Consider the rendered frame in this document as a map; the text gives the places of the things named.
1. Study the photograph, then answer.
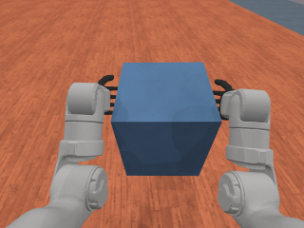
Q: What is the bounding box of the robot right hand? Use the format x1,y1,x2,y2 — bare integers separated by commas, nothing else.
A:
213,79,234,121

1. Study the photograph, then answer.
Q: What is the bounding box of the left robot forearm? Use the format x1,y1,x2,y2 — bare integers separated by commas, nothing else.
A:
49,83,110,199

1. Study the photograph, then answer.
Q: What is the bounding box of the carton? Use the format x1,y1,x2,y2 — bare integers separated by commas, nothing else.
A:
110,62,222,176

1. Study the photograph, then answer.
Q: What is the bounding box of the robot right upper arm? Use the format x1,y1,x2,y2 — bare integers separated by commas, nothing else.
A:
218,170,304,228

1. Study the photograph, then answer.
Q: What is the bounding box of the right robot forearm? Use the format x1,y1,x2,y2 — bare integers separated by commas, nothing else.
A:
220,88,280,208

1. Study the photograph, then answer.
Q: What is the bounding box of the robot left hand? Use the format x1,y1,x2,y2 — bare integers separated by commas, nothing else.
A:
98,75,118,115

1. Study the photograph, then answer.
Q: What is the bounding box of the robot left upper arm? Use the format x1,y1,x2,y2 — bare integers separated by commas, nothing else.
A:
6,164,108,228

